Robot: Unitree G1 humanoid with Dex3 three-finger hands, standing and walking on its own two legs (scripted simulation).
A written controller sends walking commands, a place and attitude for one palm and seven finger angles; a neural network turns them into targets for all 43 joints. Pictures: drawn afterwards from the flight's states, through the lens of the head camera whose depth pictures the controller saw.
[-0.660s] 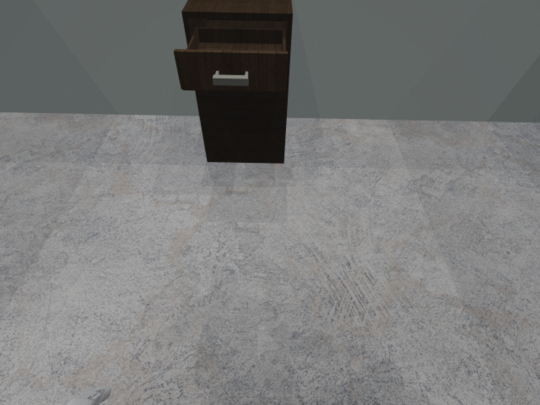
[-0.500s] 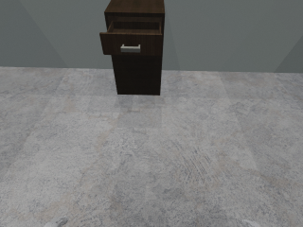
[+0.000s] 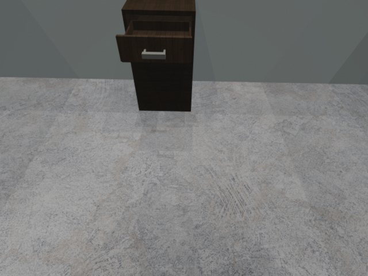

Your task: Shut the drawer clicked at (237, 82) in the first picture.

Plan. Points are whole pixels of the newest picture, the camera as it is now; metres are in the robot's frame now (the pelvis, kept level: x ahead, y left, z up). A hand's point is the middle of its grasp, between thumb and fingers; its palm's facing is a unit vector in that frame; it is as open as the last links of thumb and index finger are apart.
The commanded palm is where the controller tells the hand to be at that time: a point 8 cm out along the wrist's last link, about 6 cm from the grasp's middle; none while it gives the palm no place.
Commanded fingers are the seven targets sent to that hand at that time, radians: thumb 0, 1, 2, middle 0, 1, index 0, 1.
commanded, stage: stand and wait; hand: left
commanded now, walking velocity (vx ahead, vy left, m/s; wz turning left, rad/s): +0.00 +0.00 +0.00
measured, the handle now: (154, 53) +1.15 +0.22 -0.09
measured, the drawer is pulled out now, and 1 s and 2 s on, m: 0.30 0.30 0.30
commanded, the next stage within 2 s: look at it before walking up in 0.16 s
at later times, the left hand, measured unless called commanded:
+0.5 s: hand out of the picture +0.07 +0.24 -0.15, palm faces -0.03 -0.94 -0.33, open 7.3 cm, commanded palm none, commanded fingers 0.00 0.90 0.90 -0.20 -0.30 -0.20 -0.30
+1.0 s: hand out of the picture +0.05 +0.24 -0.16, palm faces -0.02 -0.95 -0.31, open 7.3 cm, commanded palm none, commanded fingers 0.00 0.90 0.90 -0.20 -0.30 -0.20 -0.30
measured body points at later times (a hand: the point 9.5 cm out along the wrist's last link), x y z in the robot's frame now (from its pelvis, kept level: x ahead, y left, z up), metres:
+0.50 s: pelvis -0.01 +0.00 +0.00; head -0.01 +0.00 +0.45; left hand +0.07 +0.29 -0.13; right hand +0.06 -0.29 -0.13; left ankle +0.00 +0.13 -0.74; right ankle +0.00 -0.11 -0.74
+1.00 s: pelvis +0.00 +0.01 +0.00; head -0.01 +0.01 +0.45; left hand +0.05 +0.29 -0.14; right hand +0.06 -0.28 -0.14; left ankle +0.00 +0.13 -0.74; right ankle +0.00 -0.11 -0.74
